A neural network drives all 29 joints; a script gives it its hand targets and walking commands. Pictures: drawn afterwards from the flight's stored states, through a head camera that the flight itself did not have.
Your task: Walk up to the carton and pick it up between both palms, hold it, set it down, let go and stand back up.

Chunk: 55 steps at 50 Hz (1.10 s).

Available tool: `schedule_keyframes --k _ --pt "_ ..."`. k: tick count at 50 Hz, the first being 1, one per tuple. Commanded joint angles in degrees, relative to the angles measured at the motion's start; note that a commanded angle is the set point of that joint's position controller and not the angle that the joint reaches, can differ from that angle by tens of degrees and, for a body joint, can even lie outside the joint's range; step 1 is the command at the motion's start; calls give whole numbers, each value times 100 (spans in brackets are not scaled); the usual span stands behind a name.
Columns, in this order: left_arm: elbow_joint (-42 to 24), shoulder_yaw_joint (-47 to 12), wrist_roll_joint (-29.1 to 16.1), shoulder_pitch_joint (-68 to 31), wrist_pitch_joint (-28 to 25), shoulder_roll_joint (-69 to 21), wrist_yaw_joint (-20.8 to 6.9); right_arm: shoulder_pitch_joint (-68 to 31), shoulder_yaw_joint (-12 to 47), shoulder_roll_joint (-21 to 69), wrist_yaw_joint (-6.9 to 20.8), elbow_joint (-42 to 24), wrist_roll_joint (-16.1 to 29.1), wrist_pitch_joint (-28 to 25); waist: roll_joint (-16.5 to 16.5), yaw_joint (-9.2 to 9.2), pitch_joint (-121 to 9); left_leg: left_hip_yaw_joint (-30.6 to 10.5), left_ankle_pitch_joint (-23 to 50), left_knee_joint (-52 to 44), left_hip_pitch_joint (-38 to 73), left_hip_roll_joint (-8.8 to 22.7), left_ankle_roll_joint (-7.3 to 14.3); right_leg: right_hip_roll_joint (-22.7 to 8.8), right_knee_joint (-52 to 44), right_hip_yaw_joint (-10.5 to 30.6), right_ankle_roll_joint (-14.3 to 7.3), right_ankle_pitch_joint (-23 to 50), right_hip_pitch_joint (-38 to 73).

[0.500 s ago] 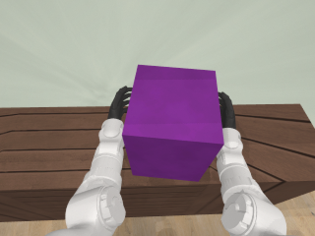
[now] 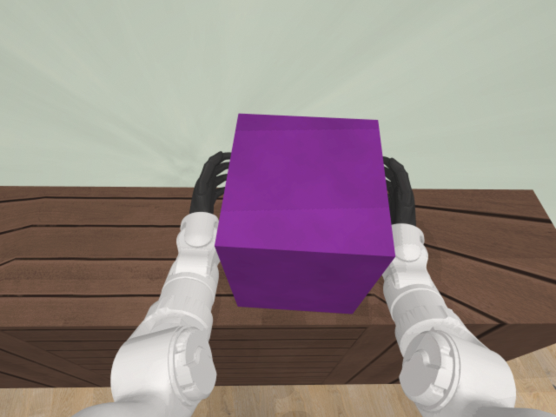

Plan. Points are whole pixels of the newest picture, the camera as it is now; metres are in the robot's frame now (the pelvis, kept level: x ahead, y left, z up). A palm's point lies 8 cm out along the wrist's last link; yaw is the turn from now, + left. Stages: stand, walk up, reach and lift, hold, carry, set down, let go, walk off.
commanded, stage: reach and lift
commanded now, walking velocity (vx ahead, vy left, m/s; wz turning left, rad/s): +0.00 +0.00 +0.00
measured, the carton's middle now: (300, 222) +0.40 +0.00 +0.02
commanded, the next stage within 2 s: none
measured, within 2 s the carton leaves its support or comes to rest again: neither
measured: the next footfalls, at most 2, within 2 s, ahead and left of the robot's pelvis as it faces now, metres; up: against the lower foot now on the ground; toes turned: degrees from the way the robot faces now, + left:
none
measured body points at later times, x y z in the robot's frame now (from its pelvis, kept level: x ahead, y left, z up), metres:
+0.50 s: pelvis +0.00 +0.00 +0.00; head +0.05 +0.02 +0.45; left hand +0.42 +0.15 +0.05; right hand +0.41 -0.14 +0.06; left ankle +0.02 +0.14 -0.75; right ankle -0.03 -0.11 -0.75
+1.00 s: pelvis -0.01 +0.02 +0.00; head -0.04 +0.05 +0.45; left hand +0.39 +0.17 +0.15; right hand +0.39 -0.12 +0.16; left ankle +0.02 +0.14 -0.75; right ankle -0.03 -0.11 -0.75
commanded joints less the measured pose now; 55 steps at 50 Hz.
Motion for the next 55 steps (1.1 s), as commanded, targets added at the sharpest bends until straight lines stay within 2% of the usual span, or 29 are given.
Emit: schedule_keyframes --k 1,6,11,19,24,28,29,30,34,38,41,48,55 --pt "-160 -1509 169 -3196 -205 -3207 -452 -3096 1988 3117 664 145 -483 -426 207 -33 -3361 382 1377 175 1807 -243 121 18 235 -311 213 2723 1168" --pt "-193 -1696 85 -3047 -77 -3214 -446 -2917 2137 3059 602 285 -254 -283 357 -76 -3229 352 1346 184 2047 -262 54 60 73 -315 147 2343 979" --pt "-231 -1842 -14 -3223 -56 -3276 -396 -3178 2317 3034 615 170 -95 -240 451 24 -3436 348 1458 262 2129 -257 27 89 62 -316 101 2223 809" --pt "-612 -2416 -399 -3139 -39 -3504 -320 -3176 3212 3205 562 -134 573 -61 516 25 -3918 187 2107 520 2243 -275 -19 150 259 -212 147 3104 1039" --pt "-1049 -2936 -790 -3106 145 -3677 -288 -3109 3956 3352 476 -546 1231 365 491 -41 -3894 8 2173 629 2361 -315 -4 186 301 -96 205 3174 1075" --pt "-1875 -3476 -1116 -3206 417 -3887 -246 -3099 4553 3525 378 -1276 1781 787 506 -181 -4017 -162 2396 794 2532 -357 -27 210 383 -7 265 3376 1097" --pt "-1795 -3368 -1399 -3248 427 -3581 -348 -3082 4865 3504 217 -1697 1945 956 339 -472 -3777 -259 1939 932 2139 -524 161 40 508 75 419 4041 1724" --pt "-1956 -3340 -1403 -3246 444 -3553 -429 -3104 4964 3600 111 -1742 2049 1133 332 -390 -3682 -352 1634 765 1869 -564 201 -3 629 85 524 4248 1777" --pt "-2629 -3579 -1499 -3368 963 -3537 -503 -3045 5323 3650 -28 -2316 2536 1735 307 -434 -3540 -473 1745 782 2173 -569 205 76 579 96 469 3698 1714" --pt "-3299 -3726 -1566 -3227 1969 -3597 -568 -3222 5445 3396 -105 -2912 3013 2386 201 -438 -3009 -496 1778 771 2697 -541 127 154 365 55 414 2860 1519" --pt "-3565 -3747 -1550 -3099 2582 -3735 -665 -3423 5385 3196 -95 -3221 3261 2708 240 -426 -2695 -438 1841 749 3107 -547 20 215 213 -4 383 2395 1438" --pt "-3555 -3443 -1216 -2927 3206 -3719 -822 -3476 4674 2724 77 -2760 3203 2915 533 -471 -1697 -297 1493 518 3651 -485 -152 253 -100 -181 290 1193 1070" --pt "-3680 -3434 -1172 -3219 3516 -3737 -761 -4001 4336 2632 287 -2716 3043 2785 614 -442 -1718 -204 967 355 3674 -445 -103 208 -183 -272 259 635 908"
